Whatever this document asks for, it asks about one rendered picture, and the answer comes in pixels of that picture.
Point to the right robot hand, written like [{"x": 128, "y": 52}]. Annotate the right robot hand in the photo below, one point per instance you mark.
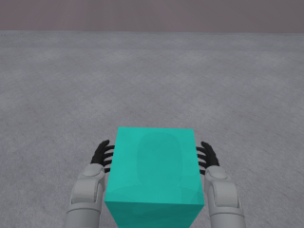
[{"x": 210, "y": 158}]

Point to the right robot forearm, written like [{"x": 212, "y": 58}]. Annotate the right robot forearm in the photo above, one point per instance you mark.
[{"x": 224, "y": 202}]

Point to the left robot forearm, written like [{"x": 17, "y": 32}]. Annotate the left robot forearm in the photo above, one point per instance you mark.
[{"x": 86, "y": 197}]

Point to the carton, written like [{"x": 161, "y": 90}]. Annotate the carton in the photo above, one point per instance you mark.
[{"x": 154, "y": 179}]

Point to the left robot hand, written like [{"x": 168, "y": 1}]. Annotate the left robot hand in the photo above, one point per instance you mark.
[{"x": 100, "y": 155}]

